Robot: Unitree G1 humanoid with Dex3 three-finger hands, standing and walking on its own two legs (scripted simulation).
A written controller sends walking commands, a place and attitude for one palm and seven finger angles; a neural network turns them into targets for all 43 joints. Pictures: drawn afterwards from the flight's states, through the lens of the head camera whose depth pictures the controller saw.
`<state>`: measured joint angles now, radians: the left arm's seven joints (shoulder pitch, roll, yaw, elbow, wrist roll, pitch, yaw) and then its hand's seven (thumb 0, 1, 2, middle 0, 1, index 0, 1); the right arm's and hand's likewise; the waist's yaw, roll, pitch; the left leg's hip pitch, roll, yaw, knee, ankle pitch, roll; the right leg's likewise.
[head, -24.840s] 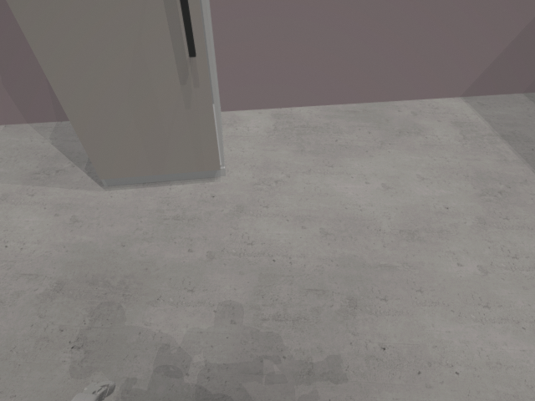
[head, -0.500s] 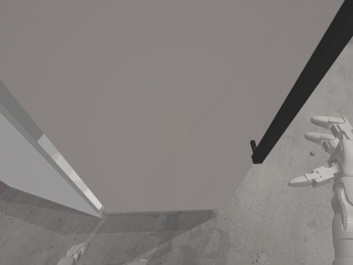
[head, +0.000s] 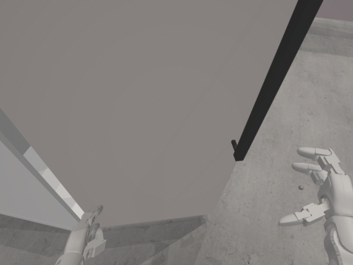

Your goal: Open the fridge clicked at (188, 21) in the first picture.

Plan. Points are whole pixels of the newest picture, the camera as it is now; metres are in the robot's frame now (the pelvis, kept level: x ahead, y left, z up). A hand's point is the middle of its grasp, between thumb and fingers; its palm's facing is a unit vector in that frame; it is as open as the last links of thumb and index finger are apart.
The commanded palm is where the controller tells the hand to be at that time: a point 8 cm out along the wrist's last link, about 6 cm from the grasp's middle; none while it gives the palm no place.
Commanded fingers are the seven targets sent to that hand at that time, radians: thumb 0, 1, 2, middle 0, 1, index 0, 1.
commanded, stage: slip the hand off the handle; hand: right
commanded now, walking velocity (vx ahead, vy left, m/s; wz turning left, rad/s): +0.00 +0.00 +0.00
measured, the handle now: (264, 84) +0.43 -0.16 +0.21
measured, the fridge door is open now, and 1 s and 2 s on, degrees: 71 71 71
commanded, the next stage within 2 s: draw the hand back to the body in 0.02 s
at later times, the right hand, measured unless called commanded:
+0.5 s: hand (320, 191) +0.24 -0.25 +0.12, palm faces +0.03 +1.00 -0.06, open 14.7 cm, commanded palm +0.21 -0.30 +0.13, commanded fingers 0.00 0.55 -0.20 0.25 1.15 0.25 1.15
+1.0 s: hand out of the picture +0.22 -0.28 +0.15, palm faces +0.48 +0.81 -0.34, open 12.2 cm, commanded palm +0.18 -0.31 +0.17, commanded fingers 0.00 -0.32 -0.62 0.22 0.64 0.22 0.64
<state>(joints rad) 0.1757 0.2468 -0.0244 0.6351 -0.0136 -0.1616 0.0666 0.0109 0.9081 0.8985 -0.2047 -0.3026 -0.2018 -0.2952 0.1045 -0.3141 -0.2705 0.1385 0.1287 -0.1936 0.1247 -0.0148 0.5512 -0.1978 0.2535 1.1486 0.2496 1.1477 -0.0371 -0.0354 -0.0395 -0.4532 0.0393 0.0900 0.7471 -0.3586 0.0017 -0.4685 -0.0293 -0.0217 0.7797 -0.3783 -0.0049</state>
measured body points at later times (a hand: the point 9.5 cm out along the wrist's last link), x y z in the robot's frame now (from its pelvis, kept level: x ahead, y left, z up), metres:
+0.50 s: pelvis +0.00 +0.01 +0.01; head +0.00 +0.03 +0.46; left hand +0.16 +0.27 -0.07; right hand +0.23 -0.30 +0.13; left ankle +0.02 +0.12 -0.71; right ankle +0.01 -0.11 -0.71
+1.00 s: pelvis +0.02 +0.00 +0.03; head +0.00 +0.01 +0.48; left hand +0.20 +0.21 -0.06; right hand +0.19 -0.32 +0.17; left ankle +0.02 +0.12 -0.71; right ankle +0.01 -0.11 -0.71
